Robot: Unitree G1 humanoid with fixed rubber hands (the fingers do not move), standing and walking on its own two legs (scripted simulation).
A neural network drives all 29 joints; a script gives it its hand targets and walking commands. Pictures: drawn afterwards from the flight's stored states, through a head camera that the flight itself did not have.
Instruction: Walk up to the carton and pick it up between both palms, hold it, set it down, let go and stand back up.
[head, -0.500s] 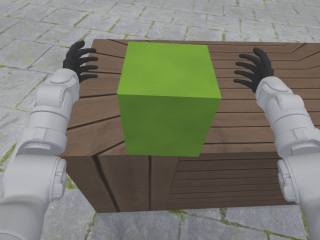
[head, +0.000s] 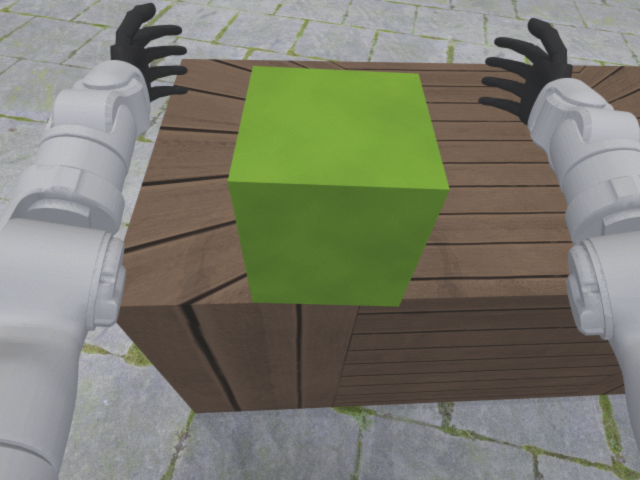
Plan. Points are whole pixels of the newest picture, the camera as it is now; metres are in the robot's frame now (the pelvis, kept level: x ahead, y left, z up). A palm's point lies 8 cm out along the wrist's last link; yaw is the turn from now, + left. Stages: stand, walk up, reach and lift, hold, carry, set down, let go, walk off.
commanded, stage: reach and lift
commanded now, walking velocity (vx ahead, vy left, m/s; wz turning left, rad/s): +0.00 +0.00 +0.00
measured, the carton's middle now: (330, 194) +0.50 +0.03 +0.04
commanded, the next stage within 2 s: none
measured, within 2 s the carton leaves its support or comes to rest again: neither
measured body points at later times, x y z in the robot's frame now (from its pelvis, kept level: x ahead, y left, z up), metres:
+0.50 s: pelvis +0.00 +0.00 -0.01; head +0.07 +0.02 +0.44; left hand +0.47 +0.25 +0.13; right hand +0.50 -0.17 +0.14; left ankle +0.02 +0.14 -0.74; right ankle -0.03 -0.11 -0.74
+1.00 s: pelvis +0.00 +0.00 -0.01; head +0.08 +0.02 +0.43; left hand +0.48 +0.23 +0.10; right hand +0.50 -0.17 +0.11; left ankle +0.02 +0.14 -0.74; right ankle -0.03 -0.11 -0.74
